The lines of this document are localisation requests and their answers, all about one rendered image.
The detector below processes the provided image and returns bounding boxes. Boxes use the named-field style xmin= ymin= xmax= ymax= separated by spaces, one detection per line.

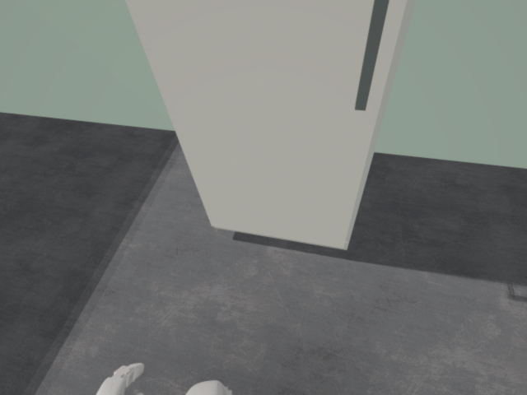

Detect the handle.
xmin=355 ymin=0 xmax=389 ymax=111

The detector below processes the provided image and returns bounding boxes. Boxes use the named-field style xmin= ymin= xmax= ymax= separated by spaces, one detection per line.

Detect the left robot hand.
xmin=96 ymin=363 xmax=144 ymax=395

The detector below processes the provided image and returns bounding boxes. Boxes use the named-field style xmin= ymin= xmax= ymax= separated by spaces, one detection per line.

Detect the fridge door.
xmin=125 ymin=0 xmax=407 ymax=249

